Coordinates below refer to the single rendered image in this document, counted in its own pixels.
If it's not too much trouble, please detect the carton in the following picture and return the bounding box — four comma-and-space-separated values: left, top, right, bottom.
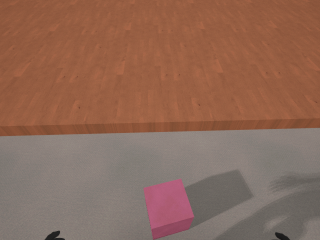
143, 179, 194, 240

